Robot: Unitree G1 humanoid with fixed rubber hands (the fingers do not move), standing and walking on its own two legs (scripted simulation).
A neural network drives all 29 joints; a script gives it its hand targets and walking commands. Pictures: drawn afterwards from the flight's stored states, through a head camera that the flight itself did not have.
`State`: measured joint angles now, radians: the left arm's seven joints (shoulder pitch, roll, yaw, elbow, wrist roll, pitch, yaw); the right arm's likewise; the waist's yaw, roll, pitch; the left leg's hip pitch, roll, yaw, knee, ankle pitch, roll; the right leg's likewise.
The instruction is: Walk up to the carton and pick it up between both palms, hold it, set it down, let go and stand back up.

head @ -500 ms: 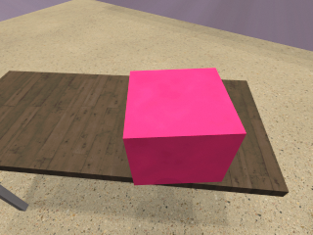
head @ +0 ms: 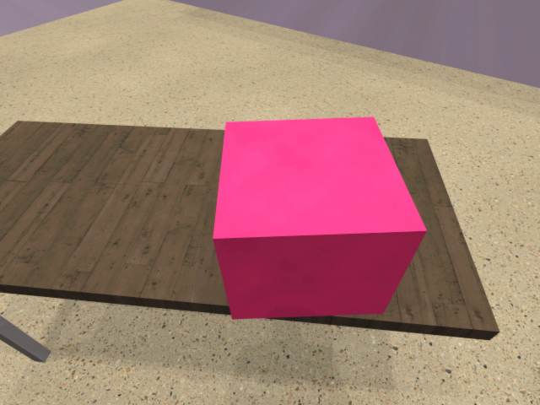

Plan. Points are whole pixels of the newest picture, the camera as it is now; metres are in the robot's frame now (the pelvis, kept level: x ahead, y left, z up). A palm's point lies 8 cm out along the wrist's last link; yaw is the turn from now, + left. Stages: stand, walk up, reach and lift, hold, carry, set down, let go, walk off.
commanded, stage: stand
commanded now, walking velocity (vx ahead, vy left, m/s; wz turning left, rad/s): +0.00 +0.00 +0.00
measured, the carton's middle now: (303, 216) +0.46 -0.03 +0.01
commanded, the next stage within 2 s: none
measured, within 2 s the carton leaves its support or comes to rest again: neither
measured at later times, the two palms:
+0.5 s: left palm out of the picture -0.03 +0.22 -0.14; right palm out of the picture -0.03 -0.22 -0.15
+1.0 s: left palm out of the picture -0.03 +0.22 -0.14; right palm out of the picture -0.03 -0.22 -0.14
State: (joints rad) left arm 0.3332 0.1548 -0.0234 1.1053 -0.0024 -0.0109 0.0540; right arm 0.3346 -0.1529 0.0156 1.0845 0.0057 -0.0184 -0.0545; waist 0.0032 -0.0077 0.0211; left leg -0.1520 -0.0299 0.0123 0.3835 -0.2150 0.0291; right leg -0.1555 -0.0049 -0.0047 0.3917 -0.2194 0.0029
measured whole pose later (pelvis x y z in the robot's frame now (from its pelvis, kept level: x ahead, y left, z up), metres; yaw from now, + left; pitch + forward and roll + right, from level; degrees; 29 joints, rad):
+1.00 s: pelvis +0.00 +0.00 +0.00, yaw -1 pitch -1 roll +0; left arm 0.33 0.16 -0.03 1.11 0.00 -0.01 0.05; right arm 0.35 -0.16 0.01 1.08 0.01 -0.02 -0.05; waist 0.00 0.00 0.04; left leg -0.16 -0.03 0.03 0.39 -0.21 0.03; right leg -0.18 -0.01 0.01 0.41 -0.22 0.01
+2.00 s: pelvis +0.00 +0.00 +0.00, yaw -1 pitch -1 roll +0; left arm 0.32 0.15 -0.04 1.12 -0.01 -0.01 0.05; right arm 0.34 -0.16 0.01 1.08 0.01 -0.02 -0.05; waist 0.00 0.00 0.04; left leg -0.15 -0.02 0.03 0.38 -0.22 0.02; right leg -0.16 -0.01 0.00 0.40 -0.23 0.01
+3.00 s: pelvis +0.00 +0.00 +0.00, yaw +0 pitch -1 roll +0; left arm 0.34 0.15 -0.03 1.11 0.00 -0.01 0.05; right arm 0.34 -0.15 0.02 1.10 0.01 -0.02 -0.05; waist 0.00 -0.01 0.02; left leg -0.15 -0.02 0.02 0.39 -0.22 0.02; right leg -0.16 -0.01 -0.01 0.40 -0.22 0.00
